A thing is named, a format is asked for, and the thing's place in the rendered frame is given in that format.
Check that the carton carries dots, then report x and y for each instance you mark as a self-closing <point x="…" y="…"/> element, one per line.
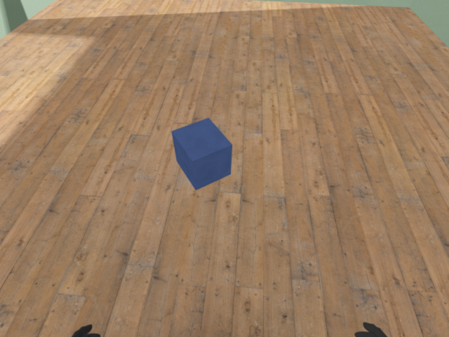
<point x="203" y="152"/>

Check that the right robot hand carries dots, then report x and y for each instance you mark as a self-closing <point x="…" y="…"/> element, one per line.
<point x="373" y="331"/>

